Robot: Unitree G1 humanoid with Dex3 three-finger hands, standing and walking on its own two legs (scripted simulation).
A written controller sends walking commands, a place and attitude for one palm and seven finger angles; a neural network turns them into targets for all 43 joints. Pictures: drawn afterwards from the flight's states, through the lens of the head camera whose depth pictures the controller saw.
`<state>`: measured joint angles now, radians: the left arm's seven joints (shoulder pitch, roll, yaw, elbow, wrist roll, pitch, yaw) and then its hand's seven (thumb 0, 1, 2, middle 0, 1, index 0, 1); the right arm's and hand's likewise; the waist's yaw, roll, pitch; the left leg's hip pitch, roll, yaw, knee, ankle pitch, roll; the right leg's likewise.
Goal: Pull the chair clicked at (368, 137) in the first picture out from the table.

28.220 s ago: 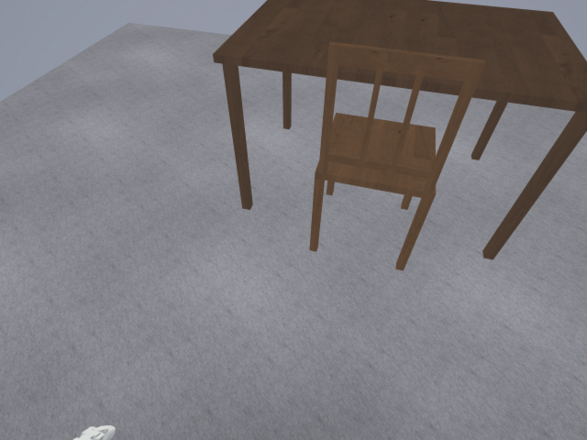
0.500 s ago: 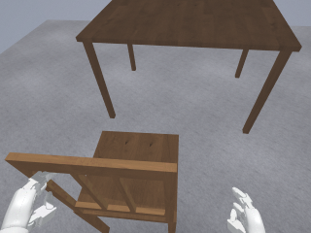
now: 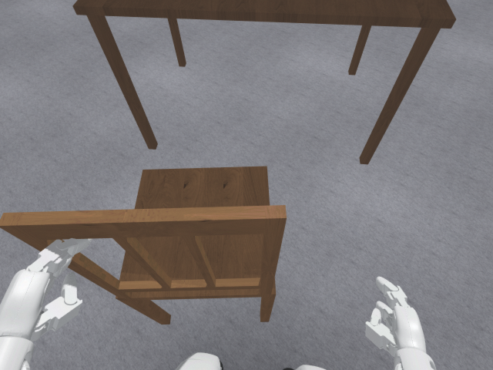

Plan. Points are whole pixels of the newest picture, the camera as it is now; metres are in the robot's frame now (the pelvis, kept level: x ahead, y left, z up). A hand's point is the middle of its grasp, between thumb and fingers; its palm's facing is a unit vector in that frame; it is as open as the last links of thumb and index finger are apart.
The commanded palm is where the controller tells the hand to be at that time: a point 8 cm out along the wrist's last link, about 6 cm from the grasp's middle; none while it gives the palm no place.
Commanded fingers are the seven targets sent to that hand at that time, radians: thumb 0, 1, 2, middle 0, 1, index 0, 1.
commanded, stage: step back with the hand held close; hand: left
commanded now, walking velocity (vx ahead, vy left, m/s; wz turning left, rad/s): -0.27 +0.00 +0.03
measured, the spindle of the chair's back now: (148, 263) +0.28 +0.23 -0.09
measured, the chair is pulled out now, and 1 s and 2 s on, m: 0.65 0.65 0.65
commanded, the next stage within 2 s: stop stepping back and stand still in 0.64 s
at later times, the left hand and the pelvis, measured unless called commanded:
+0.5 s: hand out of the picture +0.12 +0.32 +0.14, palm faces +0.48 -0.77 -0.42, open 7.4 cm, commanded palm +0.05 +0.35 +0.18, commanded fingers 0.00 0.90 0.90 -0.20 -0.30 -0.20 -0.30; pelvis -0.08 +0.05 -0.01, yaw +1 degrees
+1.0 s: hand out of the picture +0.02 +0.30 +0.16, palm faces +0.48 -0.78 -0.40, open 7.4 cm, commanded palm -0.05 +0.34 +0.18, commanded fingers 0.00 0.90 0.90 -0.20 -0.30 -0.20 -0.30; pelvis -0.18 +0.04 -0.01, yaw +1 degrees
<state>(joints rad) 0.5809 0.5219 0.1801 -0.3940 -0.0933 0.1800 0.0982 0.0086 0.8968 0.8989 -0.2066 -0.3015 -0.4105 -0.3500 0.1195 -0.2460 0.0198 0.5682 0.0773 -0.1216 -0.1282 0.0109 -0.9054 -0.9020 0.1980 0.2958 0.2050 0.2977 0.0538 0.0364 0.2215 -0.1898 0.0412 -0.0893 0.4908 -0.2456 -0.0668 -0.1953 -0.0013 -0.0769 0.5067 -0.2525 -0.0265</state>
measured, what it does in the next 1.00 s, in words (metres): walks backwards: right foot, then left foot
